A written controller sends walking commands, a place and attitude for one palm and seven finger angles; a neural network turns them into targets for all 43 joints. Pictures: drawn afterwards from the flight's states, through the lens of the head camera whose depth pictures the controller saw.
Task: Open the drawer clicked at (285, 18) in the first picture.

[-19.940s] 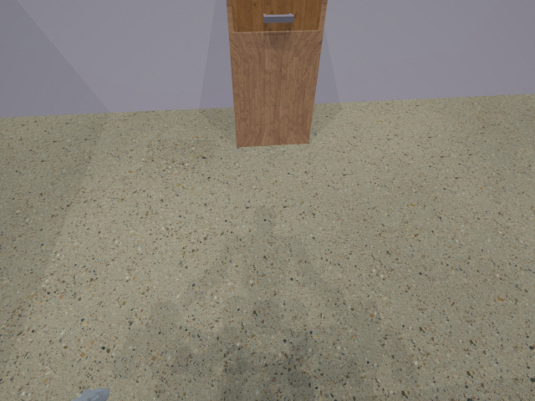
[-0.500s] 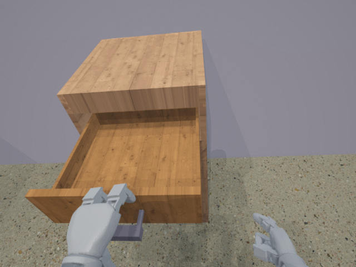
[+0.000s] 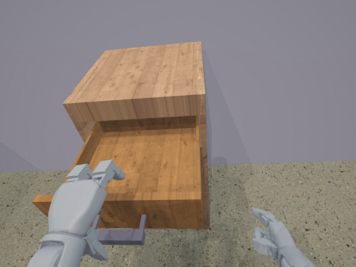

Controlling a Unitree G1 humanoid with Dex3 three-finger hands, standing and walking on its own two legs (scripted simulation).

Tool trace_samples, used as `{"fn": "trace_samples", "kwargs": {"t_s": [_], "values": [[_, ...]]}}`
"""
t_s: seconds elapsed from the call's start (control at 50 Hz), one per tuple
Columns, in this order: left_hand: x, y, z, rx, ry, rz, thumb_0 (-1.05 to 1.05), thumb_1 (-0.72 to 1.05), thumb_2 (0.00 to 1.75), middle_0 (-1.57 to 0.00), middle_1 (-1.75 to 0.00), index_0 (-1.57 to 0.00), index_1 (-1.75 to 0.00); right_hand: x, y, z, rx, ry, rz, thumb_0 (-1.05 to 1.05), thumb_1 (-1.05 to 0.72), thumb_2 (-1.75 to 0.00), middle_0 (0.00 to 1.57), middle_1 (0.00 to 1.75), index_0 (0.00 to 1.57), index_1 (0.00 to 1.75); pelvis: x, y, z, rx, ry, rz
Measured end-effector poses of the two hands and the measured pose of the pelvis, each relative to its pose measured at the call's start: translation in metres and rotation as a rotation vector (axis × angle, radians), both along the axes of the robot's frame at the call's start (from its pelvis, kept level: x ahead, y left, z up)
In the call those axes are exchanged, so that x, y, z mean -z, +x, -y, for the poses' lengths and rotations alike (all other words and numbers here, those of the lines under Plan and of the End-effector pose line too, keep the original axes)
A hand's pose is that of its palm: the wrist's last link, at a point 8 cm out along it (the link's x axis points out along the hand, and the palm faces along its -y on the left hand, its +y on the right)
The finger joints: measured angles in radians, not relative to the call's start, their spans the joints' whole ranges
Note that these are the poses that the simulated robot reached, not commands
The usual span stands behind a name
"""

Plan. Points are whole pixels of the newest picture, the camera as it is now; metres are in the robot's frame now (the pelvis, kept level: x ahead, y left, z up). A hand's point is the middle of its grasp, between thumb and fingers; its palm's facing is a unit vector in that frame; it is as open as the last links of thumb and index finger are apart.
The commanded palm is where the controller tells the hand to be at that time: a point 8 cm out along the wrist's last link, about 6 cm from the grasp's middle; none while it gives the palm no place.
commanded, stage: lift the hand off the handle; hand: left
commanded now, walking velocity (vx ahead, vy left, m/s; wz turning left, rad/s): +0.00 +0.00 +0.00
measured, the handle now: (117, 227) +0.21 +0.20 -0.02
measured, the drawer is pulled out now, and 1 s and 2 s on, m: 0.30 0.30 0.30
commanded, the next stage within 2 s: draw the hand back to the body in 0.06 s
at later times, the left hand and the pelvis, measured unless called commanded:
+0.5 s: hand (84, 211) +0.18 +0.21 +0.12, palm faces +0.10 -0.19 -0.98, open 13.9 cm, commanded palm +0.14 +0.21 +0.19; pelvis +0.00 +0.01 +0.00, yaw +0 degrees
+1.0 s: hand (73, 201) +0.17 +0.20 +0.17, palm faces +0.27 -0.90 -0.34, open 13.3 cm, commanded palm +0.13 +0.26 +0.19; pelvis +0.01 +0.02 +0.01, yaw +3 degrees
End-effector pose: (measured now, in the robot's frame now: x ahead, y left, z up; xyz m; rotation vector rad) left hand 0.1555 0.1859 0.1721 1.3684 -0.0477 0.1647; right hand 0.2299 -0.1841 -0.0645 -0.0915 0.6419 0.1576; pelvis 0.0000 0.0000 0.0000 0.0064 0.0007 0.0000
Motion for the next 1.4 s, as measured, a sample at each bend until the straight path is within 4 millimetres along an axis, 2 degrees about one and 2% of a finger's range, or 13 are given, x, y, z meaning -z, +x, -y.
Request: {"fn": "trace_samples", "kwargs": {"t_s": [0.24,0.42,0.78,0.84,0.86,0.9,0.94,1.04,1.16,1.4], "values": [[0.007,0.001,-0.003,0.029,-0.007,-0.037,-0.01,-0.49,0.3,-0.32,-1.2,-0.31,-1.2,-0.002,-0.003,-0.006,-0.008,-0.023,-0.009,0.01,-0.9,-0.9,0.2,0.3,0.2,0.3,-0.002,-0.004,-0.006,0.001,-0.006,0.006],[0.003,0.001,-0.026,-0.022,0.005,-0.034,-0.01,-0.49,0.3,-0.32,-1.2,-0.32,-1.2,0.001,-0.007,-0.013,-0.002,-0.016,-0.03,0.01,-0.9,-0.9,0.2,0.3,0.2,0.3,-0.003,-0.002,-0.011,-0.001,-0.01,0.005],[-0.001,-0.01,-0.052,-0.043,0.038,-0.047,0.0,-0.49,0.3,-0.32,-1.2,-0.31,-1.2,0.0,-0.005,-0.02,0.001,-0.044,-0.029,0.01,-0.9,-0.9,0.2,0.3,0.2,0.3,-0.003,-0.001,-0.022,-0.008,-0.017,-0.006],[0.004,-0.011,-0.052,0.004,-0.539,0.019,-0.01,-0.48,0.31,-0.32,-1.2,-0.32,-1.19,-0.005,-0.008,-0.022,0.033,-0.05,0.033,0.01,-0.9,-0.9,0.2,0.3,0.2,0.3,-0.003,-0.002,-0.022,-0.031,-0.015,0.024],[0.006,-0.012,-0.05,0.02,-0.684,0.047,-0.01,-0.47,0.31,-0.32,-1.19,-0.31,-1.19,-0.008,-0.01,-0.022,0.045,-0.059,0.053,0.01,-0.9,-0.9,0.2,0.3,0.2,0.3,-0.003,-0.001,-0.022,-0.035,-0.013,0.029],[0.004,-0.014,-0.049,0.049,-0.863,0.108,-0.01,-0.44,0.32,-0.32,-1.17,-0.31,-1.17,-0.012,-0.016,-0.022,0.061,-0.081,0.084,0.01,-0.9,-0.9,0.2,0.3,0.2,0.3,-0.004,0.001,-0.02,-0.041,-0.013,0.033],[-0.002,-0.016,-0.052,0.074,-0.941,0.172,-0.01,-0.41,0.34,-0.32,-1.15,-0.31,-1.14,-0.013,-0.022,-0.02,0.067,-0.101,0.093,0.01,-0.9,-0.9,0.2,0.3,0.2,0.3,-0.004,0.004,-0.018,-0.05,-0.014,0.034],[-0.011,-0.015,-0.07,0.064,-0.967,0.27,-0.01,-0.28,0.39,-0.31,-1.06,-0.29,-1.06,-0.005,-0.036,-0.012,0.076,-0.134,0.051,0.01,-0.9,-0.9,0.2,0.3,0.2,0.3,-0.006,0.007,-0.017,-0.059,-0.019,0.032],[-0.009,-0.012,-0.084,0.014,-0.946,0.254,-0.01,-0.09,0.48,-0.28,-0.94,-0.28,-0.94,0.005,-0.043,0.0,0.109,-0.151,-0.001,0.01,-0.9,-0.9,0.2,0.3,0.2,0.3,-0.007,0.01,-0.019,-0.056,-0.018,0.02],[-0.013,-0.018,-0.105,-0.068,-0.88,0.261,0.0,0.32,0.65,-0.26,-0.68,-0.25,-0.67,0.002,-0.028,0.007,0.145,-0.148,0.014,0.01,-0.9,-0.9,0.2,0.3,0.2,0.3,-0.009,0.012,-0.018,-0.059,-0.017,0.017]]}}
